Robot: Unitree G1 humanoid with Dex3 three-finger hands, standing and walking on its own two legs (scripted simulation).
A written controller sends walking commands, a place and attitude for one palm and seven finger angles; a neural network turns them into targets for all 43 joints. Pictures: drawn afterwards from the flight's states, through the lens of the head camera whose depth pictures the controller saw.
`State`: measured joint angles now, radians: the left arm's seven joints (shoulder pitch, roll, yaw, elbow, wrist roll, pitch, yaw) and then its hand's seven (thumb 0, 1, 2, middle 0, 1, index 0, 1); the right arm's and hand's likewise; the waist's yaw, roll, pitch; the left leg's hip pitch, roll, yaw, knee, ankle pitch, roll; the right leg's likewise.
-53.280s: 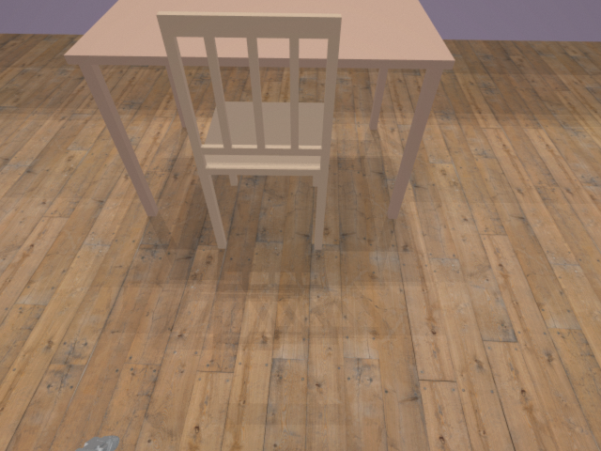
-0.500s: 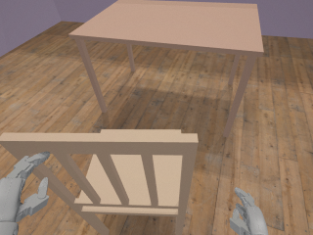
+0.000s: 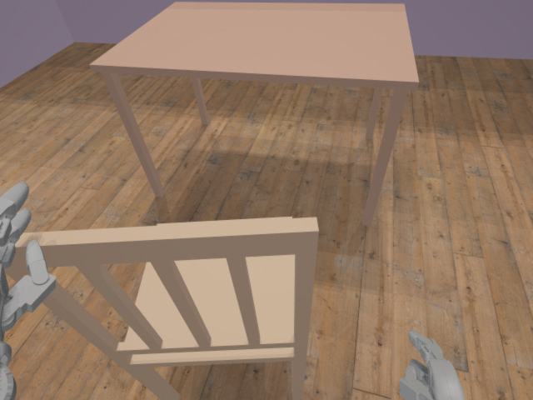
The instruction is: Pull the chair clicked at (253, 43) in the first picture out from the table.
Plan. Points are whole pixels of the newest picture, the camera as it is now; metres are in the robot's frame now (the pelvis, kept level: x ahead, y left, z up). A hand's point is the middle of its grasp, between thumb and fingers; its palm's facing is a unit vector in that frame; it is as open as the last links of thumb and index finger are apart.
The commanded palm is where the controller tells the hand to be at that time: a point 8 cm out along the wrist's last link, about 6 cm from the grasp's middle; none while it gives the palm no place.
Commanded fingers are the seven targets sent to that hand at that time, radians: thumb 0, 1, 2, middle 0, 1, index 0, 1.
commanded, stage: step back with the hand held close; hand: left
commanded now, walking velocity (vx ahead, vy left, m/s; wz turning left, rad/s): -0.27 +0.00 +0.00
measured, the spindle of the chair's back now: (187, 307) +0.28 +0.19 -0.07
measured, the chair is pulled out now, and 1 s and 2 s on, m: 0.68 0.68 0.68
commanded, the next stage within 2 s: stop stepping back and stand still in 1.54 s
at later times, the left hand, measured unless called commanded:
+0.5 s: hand out of the picture +0.14 +0.29 +0.16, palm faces +0.42 -0.76 -0.50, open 7.4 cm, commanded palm +0.08 +0.32 +0.18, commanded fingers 0.00 0.90 0.90 -0.20 -0.30 -0.20 -0.30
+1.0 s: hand out of the picture +0.10 +0.29 +0.17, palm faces +0.47 -0.73 -0.49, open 7.4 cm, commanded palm +0.03 +0.33 +0.18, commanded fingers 0.00 0.90 0.90 -0.20 -0.30 -0.20 -0.30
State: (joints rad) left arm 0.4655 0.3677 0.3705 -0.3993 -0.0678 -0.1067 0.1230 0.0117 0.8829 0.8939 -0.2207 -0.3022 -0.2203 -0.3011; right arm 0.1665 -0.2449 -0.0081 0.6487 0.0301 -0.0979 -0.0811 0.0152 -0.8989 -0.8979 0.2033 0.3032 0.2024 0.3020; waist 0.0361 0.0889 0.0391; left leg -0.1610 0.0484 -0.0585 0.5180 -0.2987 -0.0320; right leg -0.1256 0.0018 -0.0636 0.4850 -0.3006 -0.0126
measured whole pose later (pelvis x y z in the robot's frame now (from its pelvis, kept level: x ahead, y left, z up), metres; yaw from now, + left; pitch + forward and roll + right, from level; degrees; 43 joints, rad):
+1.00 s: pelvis -0.10 +0.02 -0.02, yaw +2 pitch +1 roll -1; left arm 0.54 0.43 0.46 -0.56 -0.03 -0.24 0.18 0.01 0.88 0.89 -0.22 -0.30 -0.21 -0.30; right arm 0.19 -0.21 -0.02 0.66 0.00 -0.12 -0.07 0.01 -0.90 -0.90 0.21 0.30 0.20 0.30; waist 0.01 0.00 0.05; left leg -0.51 0.02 -0.05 0.75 -0.39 0.00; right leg -0.43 -0.03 -0.06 0.62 -0.20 0.00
